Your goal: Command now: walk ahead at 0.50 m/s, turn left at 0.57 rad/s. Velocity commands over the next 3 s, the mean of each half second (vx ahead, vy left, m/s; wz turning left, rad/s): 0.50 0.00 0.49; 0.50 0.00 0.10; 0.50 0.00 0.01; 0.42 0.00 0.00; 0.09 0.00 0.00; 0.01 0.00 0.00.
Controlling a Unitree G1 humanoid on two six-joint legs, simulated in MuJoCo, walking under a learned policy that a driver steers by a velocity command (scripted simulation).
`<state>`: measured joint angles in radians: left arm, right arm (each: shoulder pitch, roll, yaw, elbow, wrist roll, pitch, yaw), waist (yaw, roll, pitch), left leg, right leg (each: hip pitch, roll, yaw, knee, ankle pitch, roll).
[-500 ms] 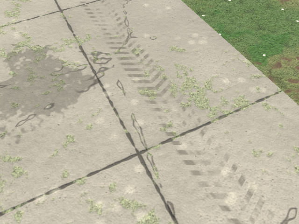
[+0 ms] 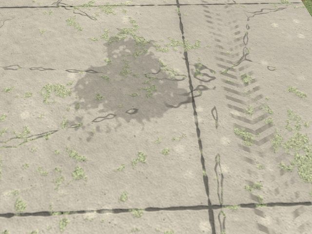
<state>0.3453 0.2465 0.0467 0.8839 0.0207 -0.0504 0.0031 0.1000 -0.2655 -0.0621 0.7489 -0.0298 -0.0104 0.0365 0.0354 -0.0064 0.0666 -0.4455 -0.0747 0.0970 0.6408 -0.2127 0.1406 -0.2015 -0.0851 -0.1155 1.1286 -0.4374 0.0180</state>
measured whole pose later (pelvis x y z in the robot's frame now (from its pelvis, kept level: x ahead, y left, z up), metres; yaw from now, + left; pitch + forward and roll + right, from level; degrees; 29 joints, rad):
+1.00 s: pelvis +0.53 +0.06 +0.01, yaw +16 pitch +1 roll -2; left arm 0.45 0.24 0.03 0.96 0.01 -0.07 -0.01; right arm 0.03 -0.23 0.00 0.74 -0.04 -0.06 0.03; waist 0.07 0.01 0.04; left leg -0.44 0.00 0.07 0.51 -0.11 0.09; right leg 0.05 0.03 -0.05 0.38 -0.42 -0.03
